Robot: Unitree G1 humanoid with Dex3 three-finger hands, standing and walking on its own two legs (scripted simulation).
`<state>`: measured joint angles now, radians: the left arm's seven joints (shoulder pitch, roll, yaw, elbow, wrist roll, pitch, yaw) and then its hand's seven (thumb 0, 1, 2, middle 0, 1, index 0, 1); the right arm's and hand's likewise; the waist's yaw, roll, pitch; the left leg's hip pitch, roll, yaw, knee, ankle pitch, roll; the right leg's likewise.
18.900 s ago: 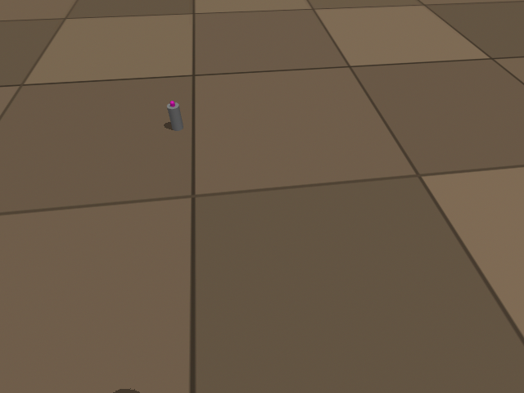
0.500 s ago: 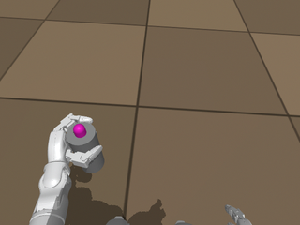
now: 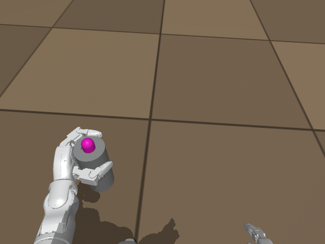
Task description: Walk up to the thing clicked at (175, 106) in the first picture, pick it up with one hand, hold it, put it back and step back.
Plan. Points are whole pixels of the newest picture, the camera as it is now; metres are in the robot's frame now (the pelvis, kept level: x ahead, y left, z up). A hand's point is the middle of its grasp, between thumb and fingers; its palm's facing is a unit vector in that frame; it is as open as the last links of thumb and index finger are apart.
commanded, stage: hold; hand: left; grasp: from the side
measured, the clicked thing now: (95, 163) +0.32 +0.18 +0.00
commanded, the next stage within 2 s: none
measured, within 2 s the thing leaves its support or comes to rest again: neither
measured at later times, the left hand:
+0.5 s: hand (92, 159) +0.31 +0.18 +0.04, palm faces +0.14 -0.99 -0.03, open 9.8 cm
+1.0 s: hand (92, 158) +0.31 +0.18 +0.04, palm faces +0.15 -0.99 -0.02, open 9.8 cm
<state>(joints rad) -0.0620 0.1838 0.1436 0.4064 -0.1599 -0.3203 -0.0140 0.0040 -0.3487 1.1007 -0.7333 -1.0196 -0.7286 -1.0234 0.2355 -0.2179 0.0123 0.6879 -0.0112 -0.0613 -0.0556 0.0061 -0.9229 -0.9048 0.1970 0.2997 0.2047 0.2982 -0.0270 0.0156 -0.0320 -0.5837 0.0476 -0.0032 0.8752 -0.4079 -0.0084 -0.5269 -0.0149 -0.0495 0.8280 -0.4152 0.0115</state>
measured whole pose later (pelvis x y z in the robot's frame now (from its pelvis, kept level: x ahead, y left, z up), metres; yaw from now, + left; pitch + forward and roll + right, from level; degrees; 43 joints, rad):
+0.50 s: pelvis -0.01 +0.00 +0.00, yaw +0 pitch +5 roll -2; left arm -0.07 0.18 0.13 0.41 -0.15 -0.32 -0.01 0.00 -0.34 1.09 -0.73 -1.02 -0.73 -1.02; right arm 0.24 -0.22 0.01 0.71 -0.01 -0.08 -0.04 0.01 -0.92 -0.90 0.20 0.30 0.20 0.30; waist -0.02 0.02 -0.02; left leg -0.56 0.04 0.00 0.85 -0.39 -0.01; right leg -0.50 -0.02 -0.05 0.81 -0.40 0.01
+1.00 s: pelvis -0.01 +0.00 +0.00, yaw +0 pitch +5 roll -1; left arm -0.08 0.18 0.15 0.43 -0.16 -0.33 -0.01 0.00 -0.34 1.09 -0.73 -1.02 -0.73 -1.02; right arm 0.24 -0.21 0.01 0.71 -0.01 -0.09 -0.04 0.01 -0.92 -0.91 0.20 0.30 0.20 0.30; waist -0.03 0.01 -0.01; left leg -0.55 0.05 0.00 0.85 -0.38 -0.01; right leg -0.50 -0.02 -0.04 0.81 -0.39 0.01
